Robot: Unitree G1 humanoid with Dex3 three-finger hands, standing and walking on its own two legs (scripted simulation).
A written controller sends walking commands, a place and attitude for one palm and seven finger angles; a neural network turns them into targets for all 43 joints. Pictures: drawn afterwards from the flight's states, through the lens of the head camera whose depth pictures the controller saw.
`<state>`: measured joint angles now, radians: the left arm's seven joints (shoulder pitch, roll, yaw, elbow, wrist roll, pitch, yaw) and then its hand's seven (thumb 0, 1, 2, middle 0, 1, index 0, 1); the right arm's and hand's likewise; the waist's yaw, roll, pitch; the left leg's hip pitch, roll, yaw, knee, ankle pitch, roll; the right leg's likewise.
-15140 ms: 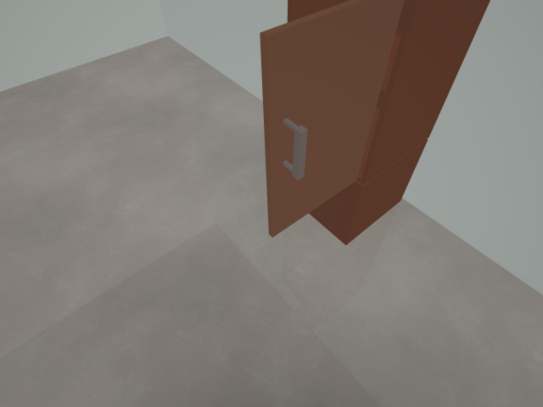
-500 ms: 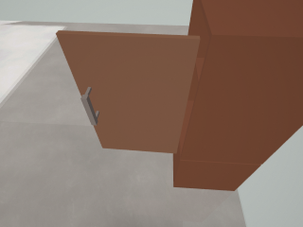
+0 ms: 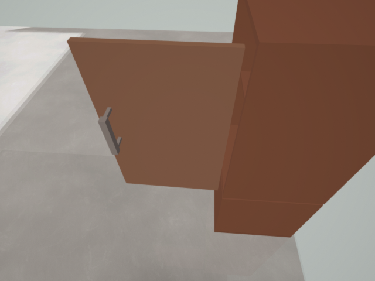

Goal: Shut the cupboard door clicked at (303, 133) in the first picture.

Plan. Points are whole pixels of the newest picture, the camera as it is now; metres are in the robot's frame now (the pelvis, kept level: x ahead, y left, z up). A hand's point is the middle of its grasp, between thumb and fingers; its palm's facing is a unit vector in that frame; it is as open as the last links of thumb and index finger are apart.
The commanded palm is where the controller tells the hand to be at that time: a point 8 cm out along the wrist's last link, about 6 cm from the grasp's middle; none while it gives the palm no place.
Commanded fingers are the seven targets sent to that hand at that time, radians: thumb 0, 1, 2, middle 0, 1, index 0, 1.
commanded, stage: come to a stop and stand still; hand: left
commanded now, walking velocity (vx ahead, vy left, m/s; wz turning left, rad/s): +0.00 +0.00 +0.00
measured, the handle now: (112, 131) +0.49 +0.25 +0.00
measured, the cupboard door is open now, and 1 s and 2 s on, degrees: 89 89 89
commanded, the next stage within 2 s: look again from close up in 0.52 s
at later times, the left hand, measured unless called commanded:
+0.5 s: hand out of the picture +0.02 +0.17 -0.17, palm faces +0.00 -0.98 -0.21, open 7.4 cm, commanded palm none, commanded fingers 0.00 0.90 0.90 -0.20 -0.30 -0.20 -0.30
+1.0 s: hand out of the picture +0.02 +0.17 -0.17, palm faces +0.01 -0.98 -0.21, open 7.4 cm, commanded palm none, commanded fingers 0.00 0.90 0.90 -0.20 -0.30 -0.20 -0.30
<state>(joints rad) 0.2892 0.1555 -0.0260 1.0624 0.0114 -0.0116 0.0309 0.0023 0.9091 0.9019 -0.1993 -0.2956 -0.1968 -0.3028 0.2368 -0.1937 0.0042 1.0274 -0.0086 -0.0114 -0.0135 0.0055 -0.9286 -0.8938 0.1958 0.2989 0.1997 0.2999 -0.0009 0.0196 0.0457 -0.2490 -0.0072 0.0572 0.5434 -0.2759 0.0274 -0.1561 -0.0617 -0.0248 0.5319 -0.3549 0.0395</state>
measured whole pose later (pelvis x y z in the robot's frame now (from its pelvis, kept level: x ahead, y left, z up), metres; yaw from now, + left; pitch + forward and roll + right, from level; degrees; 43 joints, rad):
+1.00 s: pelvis +0.01 -0.01 +0.01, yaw +0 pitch -1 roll +1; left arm 0.26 0.19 -0.01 1.10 0.01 -0.01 0.02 0.00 0.91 0.90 -0.20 -0.30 -0.20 -0.30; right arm 0.20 -0.18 0.01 1.13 -0.01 -0.02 -0.02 0.00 -0.91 -0.89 0.20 0.30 0.20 0.30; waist 0.01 -0.02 0.05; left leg -0.19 0.01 0.05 0.43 -0.23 0.01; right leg -0.10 -0.04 -0.03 0.43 -0.31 0.02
